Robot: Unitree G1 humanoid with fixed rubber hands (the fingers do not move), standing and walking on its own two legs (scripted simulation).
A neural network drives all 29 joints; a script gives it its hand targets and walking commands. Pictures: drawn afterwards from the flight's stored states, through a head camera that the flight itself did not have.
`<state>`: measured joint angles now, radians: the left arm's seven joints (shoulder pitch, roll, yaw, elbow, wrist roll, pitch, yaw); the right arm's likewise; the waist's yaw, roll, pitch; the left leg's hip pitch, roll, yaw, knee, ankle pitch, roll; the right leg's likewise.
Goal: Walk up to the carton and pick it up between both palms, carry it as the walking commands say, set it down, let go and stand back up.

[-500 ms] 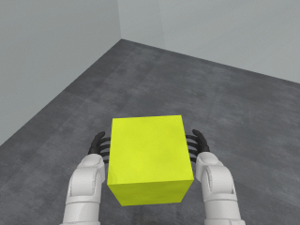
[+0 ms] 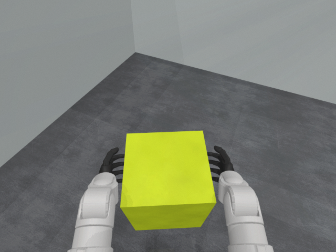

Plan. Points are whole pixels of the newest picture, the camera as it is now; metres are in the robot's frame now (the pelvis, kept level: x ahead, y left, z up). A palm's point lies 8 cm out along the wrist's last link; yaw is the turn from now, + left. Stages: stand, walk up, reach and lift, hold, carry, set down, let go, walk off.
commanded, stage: carry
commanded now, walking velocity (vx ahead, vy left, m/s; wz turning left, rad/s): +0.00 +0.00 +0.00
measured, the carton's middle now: (166, 184) +0.31 +0.00 -0.05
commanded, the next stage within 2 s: hold in 1.72 s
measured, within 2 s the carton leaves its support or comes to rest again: neither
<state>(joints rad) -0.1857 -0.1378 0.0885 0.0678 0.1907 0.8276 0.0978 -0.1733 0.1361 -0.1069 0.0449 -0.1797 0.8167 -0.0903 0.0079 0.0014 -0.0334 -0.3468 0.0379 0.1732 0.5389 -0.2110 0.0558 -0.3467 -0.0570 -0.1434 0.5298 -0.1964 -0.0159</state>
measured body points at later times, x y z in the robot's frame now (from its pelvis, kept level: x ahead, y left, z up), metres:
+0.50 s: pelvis +0.00 +0.00 +0.00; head +0.02 +0.00 +0.45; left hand +0.30 +0.14 +0.03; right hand +0.29 -0.15 +0.03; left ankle +0.05 +0.09 -0.73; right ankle +0.05 -0.11 -0.73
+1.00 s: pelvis +0.01 -0.01 +0.00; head +0.01 -0.02 +0.45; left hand +0.30 +0.13 +0.04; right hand +0.30 -0.16 +0.04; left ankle +0.05 +0.09 -0.73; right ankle +0.05 -0.12 -0.73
